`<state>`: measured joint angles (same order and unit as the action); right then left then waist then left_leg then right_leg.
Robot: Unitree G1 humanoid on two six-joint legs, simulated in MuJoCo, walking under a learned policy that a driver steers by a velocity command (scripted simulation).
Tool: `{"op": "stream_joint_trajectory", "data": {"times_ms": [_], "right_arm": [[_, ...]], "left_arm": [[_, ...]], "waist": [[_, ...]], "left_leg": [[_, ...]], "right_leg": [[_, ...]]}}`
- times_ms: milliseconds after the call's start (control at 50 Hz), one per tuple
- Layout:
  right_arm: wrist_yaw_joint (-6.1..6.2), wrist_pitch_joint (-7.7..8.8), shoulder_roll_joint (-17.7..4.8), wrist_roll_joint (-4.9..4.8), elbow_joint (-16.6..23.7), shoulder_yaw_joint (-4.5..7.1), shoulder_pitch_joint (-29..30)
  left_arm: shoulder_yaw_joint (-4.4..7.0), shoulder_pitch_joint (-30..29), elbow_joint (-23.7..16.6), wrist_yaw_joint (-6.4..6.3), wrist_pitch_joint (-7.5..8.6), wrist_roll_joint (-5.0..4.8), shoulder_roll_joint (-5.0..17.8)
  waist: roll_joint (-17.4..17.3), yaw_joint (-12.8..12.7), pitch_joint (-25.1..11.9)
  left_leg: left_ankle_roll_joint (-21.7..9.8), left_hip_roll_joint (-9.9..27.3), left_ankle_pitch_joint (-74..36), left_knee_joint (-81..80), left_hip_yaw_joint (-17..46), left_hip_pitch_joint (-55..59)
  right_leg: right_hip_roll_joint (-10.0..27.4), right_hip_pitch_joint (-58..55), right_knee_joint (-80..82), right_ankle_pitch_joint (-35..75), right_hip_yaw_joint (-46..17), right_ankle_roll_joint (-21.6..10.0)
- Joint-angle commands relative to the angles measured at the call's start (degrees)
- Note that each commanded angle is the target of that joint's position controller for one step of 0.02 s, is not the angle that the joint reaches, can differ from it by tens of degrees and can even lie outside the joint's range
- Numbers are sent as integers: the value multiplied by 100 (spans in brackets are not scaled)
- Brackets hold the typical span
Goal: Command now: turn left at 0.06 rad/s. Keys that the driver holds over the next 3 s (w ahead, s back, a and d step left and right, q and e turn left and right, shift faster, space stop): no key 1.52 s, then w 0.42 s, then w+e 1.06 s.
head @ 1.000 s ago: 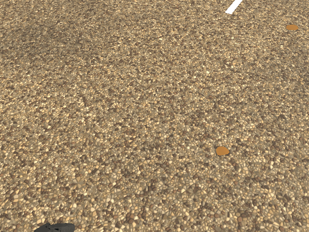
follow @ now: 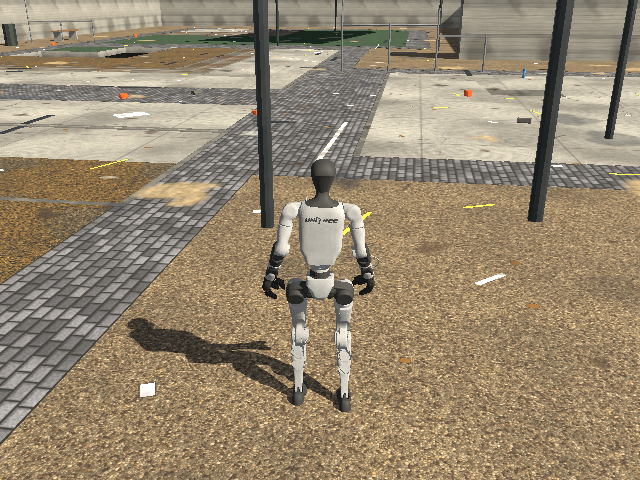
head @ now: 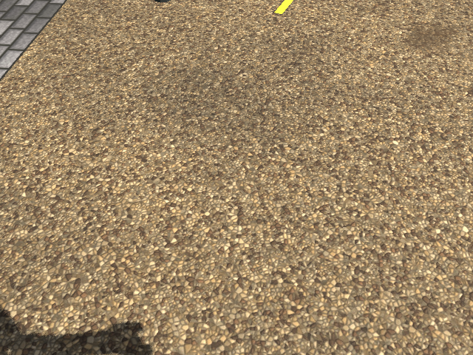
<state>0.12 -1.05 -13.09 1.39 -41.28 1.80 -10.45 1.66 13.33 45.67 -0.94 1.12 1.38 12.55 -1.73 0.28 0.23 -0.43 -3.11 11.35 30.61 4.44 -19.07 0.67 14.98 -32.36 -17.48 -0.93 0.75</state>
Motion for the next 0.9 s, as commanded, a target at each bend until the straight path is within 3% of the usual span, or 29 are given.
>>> {"op": "stream_joint_trajectory", "data": {"times_ms": [20, 180, 480, 900], "right_arm": [[32, 92, -560, -23, 329, 186, 141], [90, 118, -481, -66, 101, 211, 43], [240, 31, -515, -105, -517, 260, 17], [299, 48, -501, -126, -1703, 203, -35]], "left_arm": [[163, -146, -348, -54, 125, -53, 755], [120, -73, -255, -43, 93, -78, 623], [90, -69, 308, 1, 106, -108, 574], [20, 238, 1143, -41, 66, -115, 563]], "waist": [[499, 13, -6], [90, -59, -240], [179, -28, -61], [193, -47, 176]], "left_leg": [[-179, 319, -86, -304, 305, 366], [-114, 390, -872, -202, 377, 613], [-39, 430, -1135, -285, 380, 986], [73, 386, -836, -608, 202, 979]], "right_leg": [[430, 322, 869, 10, -486, -234], [277, 8, 596, 742, -319, -280], [178, -34, 851, 863, -239, -270], [138, -185, 1249, 715, -249, -348]]}}
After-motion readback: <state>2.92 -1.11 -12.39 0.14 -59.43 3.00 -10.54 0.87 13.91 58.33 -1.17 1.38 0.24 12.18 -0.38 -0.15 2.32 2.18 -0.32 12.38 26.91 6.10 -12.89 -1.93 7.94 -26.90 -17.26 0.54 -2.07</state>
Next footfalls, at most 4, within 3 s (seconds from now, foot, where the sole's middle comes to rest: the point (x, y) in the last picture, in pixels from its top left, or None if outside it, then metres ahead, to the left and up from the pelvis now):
1.84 left None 0.16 0.12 -0.77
2.34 right None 0.51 -0.10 -0.77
2.82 left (253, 258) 0.83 0.00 -0.77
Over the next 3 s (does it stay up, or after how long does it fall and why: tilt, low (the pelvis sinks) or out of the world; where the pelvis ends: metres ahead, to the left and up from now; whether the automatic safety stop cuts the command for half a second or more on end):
stays up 0.72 -0.06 0.01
